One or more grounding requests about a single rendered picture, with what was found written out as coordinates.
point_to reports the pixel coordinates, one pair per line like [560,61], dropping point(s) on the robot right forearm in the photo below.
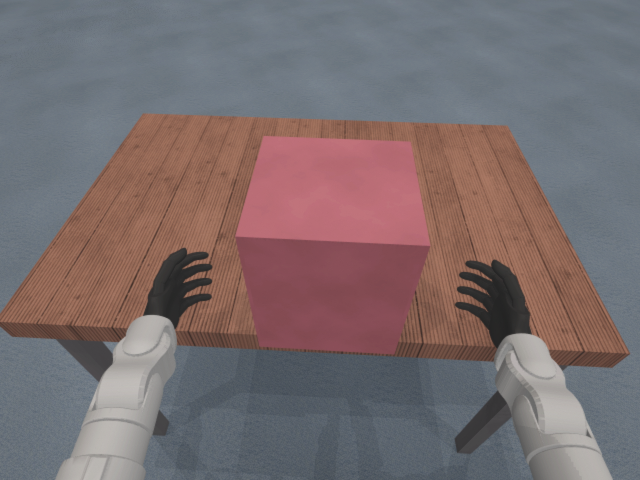
[556,439]

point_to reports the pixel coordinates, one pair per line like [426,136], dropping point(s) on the carton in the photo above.
[332,241]

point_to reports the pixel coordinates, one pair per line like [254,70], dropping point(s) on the left robot hand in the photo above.
[166,298]

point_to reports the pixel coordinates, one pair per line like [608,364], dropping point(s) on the robot left forearm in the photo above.
[120,421]

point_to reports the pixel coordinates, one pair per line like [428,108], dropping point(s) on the table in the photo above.
[181,181]

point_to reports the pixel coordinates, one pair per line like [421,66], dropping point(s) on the right robot hand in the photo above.
[507,313]

